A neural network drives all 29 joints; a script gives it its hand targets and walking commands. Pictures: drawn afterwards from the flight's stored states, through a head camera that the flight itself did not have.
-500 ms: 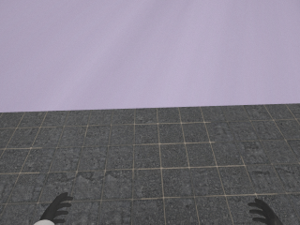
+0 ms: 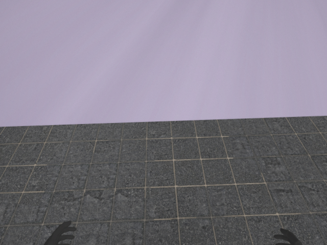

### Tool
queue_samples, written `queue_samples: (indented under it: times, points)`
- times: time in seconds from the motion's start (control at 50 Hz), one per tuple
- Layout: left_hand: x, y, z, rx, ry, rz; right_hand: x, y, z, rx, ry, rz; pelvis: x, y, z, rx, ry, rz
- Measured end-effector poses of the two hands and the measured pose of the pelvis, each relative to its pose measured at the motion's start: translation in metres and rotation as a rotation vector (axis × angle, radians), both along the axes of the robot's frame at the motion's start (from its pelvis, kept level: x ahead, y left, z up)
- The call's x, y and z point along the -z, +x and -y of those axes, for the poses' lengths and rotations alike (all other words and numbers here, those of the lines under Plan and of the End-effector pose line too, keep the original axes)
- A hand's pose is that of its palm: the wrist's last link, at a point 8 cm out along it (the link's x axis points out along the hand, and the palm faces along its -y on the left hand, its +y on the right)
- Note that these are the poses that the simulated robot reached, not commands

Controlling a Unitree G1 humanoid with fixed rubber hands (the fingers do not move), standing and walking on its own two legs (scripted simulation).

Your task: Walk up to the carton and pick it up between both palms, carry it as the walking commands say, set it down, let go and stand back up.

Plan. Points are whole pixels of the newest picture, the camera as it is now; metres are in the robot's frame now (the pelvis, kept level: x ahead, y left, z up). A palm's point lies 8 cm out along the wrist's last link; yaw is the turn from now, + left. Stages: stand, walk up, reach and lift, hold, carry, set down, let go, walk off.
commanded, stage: stand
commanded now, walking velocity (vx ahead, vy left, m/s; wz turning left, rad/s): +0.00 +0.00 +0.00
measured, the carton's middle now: out of the picture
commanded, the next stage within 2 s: walk up in 0.06 s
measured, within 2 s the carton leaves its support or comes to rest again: neither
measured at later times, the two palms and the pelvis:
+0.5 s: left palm out of the picture +0.11 +0.29 -0.09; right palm out of the picture +0.09 -0.37 -0.09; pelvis -0.03 -0.03 -0.02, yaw -5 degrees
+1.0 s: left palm out of the picture +0.13 +0.23 -0.09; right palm out of the picture -0.07 -0.40 -0.06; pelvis -0.09 -0.04 -0.01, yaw -14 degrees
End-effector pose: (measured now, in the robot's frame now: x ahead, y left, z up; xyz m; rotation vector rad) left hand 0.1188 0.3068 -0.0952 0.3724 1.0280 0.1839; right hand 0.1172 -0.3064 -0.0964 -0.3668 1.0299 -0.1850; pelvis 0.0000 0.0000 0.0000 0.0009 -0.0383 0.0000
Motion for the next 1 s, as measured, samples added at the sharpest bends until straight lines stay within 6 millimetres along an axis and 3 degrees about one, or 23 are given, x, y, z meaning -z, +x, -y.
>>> queue_samples:
  times: [0.28, 0.38, 0.54, 0.66, 0.84, 0.92, 1.0]
  points:
    - [0.002, -0.010, -0.005, 0.004, 0.010, -0.049, 0.002, -0.013, 0.007, 0.025, -0.010, -0.044, 0.000, -0.003, 0.000, 0.010, 0.002, -0.013]
    - [-0.001, -0.001, -0.007, 0.062, 0.040, -0.027, -0.001, -0.018, 0.028, 0.039, -0.049, 0.006, 0.009, -0.017, 0.006, 0.045, 0.014, -0.031]
    - [-0.005, -0.014, 0.021, 0.143, 0.086, -0.044, 0.004, -0.032, 0.078, 0.057, -0.072, 0.072, 0.023, -0.036, 0.037, 0.102, 0.014, -0.046]
    - [-0.020, -0.025, 0.043, 0.166, 0.078, -0.016, 0.008, -0.060, 0.079, 0.054, -0.038, 0.004, 0.011, -0.050, 0.047, 0.115, 0.012, -0.062]
    - [-0.018, -0.005, 0.054, 0.247, 0.034, 0.066, 0.002, -0.125, 0.075, 0.114, -0.060, -0.045, 0.011, -0.068, 0.041, 0.158, 0.000, -0.066]
    - [-0.011, 0.003, 0.065, 0.299, -0.002, 0.075, -0.013, -0.165, 0.078, 0.182, -0.101, -0.044, 0.009, -0.080, 0.037, 0.188, -0.002, -0.060]
    - [-0.005, 0.007, 0.074, 0.358, -0.020, 0.051, -0.033, -0.188, 0.089, 0.242, -0.147, 0.006, 0.006, -0.093, 0.038, 0.240, -0.004, -0.052]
